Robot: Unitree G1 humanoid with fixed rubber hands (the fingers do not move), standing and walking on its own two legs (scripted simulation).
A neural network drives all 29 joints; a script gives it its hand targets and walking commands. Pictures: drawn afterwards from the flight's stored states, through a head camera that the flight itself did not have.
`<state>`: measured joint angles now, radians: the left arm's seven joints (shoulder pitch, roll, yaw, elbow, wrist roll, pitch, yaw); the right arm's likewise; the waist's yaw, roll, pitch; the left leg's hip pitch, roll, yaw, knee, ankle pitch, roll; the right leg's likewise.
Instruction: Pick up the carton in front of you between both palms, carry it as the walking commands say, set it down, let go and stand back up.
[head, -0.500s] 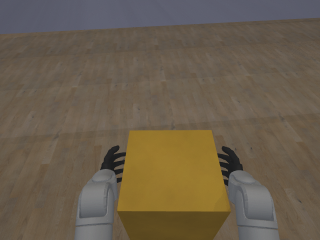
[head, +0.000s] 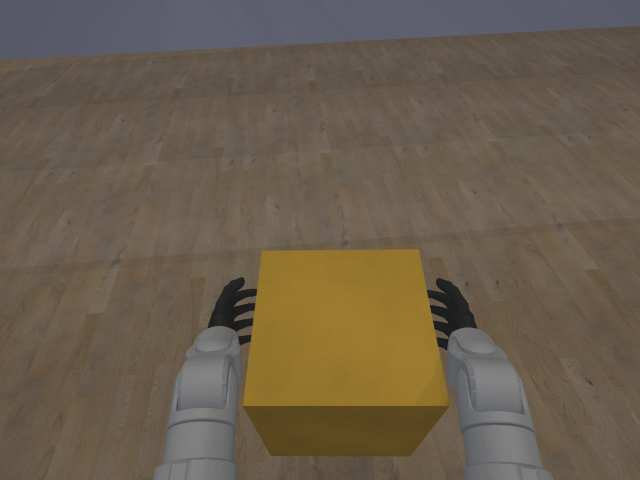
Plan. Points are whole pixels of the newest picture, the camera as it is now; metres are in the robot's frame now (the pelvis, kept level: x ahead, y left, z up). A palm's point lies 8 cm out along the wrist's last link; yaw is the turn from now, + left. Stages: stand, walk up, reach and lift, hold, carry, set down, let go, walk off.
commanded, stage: carry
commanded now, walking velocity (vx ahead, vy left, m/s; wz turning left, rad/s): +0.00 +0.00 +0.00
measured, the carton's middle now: (340, 359) +0.30 +0.00 -0.04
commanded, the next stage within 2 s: hold in 0.82 s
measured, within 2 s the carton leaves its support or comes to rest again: neither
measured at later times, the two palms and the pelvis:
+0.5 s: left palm (227, 346) +0.27 +0.14 +0.04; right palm (469, 348) +0.27 -0.16 +0.04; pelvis -0.01 -0.01 +0.00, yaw +0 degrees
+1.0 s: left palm (237, 354) +0.26 +0.13 +0.04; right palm (486, 369) +0.25 -0.17 +0.04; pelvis -0.02 -0.01 +0.01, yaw -4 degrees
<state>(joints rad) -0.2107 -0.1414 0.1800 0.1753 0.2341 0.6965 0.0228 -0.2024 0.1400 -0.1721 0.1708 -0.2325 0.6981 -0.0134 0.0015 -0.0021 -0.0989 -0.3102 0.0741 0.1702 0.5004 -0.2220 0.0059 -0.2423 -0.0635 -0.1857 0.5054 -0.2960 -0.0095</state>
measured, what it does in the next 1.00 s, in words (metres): stands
